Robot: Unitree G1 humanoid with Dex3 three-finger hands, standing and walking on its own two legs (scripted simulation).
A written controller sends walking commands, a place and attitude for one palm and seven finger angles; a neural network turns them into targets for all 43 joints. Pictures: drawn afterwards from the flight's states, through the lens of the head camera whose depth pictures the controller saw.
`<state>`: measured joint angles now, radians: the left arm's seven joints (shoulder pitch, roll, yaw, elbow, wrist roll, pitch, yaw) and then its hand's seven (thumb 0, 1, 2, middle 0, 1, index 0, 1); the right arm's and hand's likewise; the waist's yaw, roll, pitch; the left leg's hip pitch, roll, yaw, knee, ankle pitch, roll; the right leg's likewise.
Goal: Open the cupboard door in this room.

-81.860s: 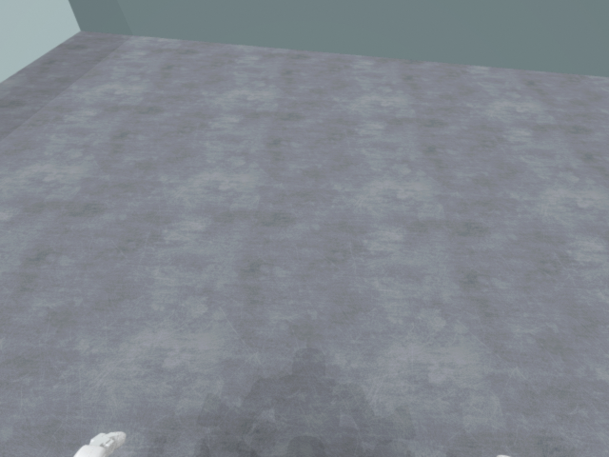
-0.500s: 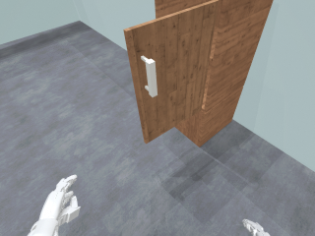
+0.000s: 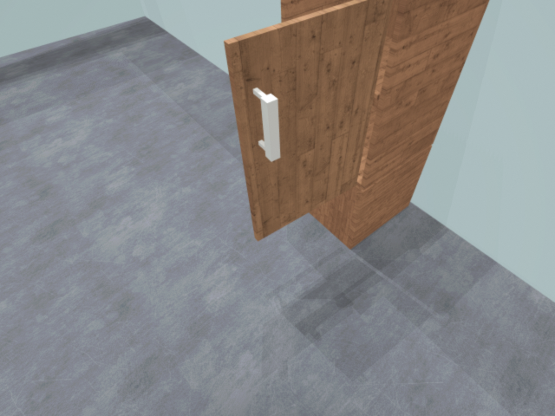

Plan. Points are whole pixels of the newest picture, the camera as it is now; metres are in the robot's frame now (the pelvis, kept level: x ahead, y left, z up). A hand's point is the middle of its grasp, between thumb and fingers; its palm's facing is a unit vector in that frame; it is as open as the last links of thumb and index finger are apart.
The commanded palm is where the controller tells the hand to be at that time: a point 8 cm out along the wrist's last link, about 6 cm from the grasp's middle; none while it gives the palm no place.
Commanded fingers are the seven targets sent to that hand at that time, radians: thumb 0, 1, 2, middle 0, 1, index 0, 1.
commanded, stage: let the arm hang, fingers relaxed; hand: left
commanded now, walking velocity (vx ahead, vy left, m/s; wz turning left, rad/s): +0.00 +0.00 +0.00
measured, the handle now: (265, 124) +0.65 +0.06 +0.06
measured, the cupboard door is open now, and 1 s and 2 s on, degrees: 86 86 86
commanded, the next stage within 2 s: look to check the result in 0.44 s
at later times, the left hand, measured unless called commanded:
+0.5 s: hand out of the picture +0.04 +0.19 -0.17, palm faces +0.03 -0.97 -0.22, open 7.4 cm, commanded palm none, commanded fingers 0.00 0.90 0.90 -0.20 -0.30 -0.20 -0.30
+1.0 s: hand out of the picture +0.08 +0.22 -0.15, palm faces +0.02 -0.95 -0.30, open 7.4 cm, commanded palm none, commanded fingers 0.00 0.90 0.90 -0.20 -0.30 -0.20 -0.30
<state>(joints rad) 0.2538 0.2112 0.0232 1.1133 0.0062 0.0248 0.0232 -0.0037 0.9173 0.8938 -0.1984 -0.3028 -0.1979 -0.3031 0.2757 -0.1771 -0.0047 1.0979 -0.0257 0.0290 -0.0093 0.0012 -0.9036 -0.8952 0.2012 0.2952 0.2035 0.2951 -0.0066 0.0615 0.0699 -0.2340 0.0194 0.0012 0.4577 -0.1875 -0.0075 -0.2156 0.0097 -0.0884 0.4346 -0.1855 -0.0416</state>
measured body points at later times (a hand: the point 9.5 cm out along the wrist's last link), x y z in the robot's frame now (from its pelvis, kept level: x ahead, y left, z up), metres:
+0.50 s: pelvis +0.01 +0.01 +0.00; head +0.03 -0.01 +0.45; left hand +0.04 +0.24 -0.15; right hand +0.02 -0.22 -0.16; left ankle +0.04 +0.12 -0.74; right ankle +0.04 -0.09 -0.74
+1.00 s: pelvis +0.03 +0.00 +0.01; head +0.05 -0.02 +0.46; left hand +0.08 +0.27 -0.13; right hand +0.08 -0.27 -0.15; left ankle +0.04 +0.12 -0.74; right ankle +0.04 -0.09 -0.74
